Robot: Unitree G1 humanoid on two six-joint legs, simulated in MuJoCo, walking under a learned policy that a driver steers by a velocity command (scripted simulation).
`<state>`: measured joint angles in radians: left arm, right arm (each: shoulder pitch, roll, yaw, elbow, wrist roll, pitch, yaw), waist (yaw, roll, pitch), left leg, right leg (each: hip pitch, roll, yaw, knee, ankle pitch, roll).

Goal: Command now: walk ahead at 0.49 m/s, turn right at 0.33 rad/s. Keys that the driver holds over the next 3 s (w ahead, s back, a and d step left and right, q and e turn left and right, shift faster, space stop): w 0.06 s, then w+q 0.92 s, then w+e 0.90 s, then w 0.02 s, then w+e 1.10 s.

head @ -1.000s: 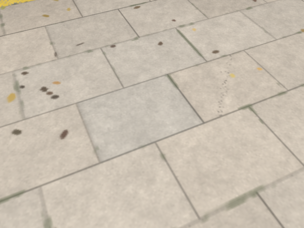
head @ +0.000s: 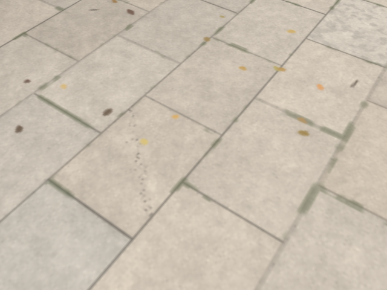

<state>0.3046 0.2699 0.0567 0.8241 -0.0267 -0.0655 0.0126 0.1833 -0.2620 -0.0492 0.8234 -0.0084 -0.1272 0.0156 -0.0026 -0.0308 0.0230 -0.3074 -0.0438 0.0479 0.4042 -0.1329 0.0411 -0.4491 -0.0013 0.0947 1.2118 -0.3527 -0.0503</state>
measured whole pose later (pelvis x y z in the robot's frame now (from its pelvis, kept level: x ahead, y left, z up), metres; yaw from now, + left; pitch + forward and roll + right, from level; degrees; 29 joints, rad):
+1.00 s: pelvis +0.50 +0.06 -0.01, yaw +26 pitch +2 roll +0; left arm 0.22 0.29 0.06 0.79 -0.02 -0.12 0.01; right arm 0.20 -0.28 -0.07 0.70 0.01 -0.05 0.04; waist 0.01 -0.01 0.06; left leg -0.38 -0.09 0.03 0.54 -0.18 0.10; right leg -0.42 -0.07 0.02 1.24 -0.38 0.00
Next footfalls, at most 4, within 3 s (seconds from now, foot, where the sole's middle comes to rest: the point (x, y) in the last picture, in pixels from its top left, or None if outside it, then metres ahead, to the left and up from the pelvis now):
0.32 right None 0.34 -0.16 -0.78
0.88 left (157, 264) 0.56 0.15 -0.78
1.44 right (175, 174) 0.94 0.10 -0.78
1.90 left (119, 136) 1.15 0.36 -0.78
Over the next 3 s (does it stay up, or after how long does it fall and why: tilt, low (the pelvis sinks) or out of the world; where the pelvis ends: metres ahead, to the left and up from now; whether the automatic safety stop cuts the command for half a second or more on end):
stays up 1.58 0.12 -0.01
